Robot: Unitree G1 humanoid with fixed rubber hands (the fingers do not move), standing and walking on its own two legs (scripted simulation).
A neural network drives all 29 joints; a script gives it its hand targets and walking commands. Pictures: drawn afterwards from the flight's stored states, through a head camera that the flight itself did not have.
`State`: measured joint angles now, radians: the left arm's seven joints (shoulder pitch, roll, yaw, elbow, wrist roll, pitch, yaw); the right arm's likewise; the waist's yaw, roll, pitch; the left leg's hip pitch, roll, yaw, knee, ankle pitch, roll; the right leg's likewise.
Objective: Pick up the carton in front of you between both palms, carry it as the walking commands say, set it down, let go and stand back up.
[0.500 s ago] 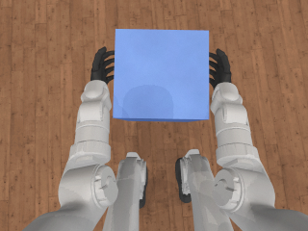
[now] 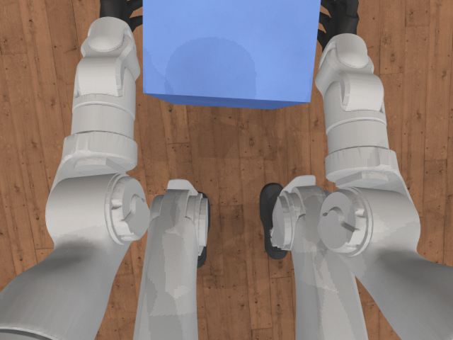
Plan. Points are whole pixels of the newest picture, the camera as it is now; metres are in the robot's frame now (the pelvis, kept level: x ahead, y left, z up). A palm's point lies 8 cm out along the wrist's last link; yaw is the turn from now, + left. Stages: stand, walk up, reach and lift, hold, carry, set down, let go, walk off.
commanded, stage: set down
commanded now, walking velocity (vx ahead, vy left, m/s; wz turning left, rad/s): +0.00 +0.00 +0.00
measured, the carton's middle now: (228, 40) +0.54 +0.02 -0.21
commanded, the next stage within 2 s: none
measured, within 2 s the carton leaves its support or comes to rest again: rests again in 0.70 s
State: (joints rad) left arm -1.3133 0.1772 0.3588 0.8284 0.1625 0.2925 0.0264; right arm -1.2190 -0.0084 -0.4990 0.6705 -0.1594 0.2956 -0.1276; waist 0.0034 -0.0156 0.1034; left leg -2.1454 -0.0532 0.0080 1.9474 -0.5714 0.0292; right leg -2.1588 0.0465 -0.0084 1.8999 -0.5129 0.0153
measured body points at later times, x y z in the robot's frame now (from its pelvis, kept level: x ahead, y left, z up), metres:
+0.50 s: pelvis +0.01 +0.00 -0.07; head +0.38 +0.04 +0.18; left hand +0.58 +0.17 -0.24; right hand +0.57 -0.13 -0.23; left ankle +0.09 +0.10 -0.41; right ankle +0.12 -0.12 -0.41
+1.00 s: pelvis +0.00 +0.00 -0.08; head +0.36 +0.03 +0.16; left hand +0.57 +0.17 -0.25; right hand +0.56 -0.15 -0.25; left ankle +0.09 +0.10 -0.41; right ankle +0.12 -0.12 -0.41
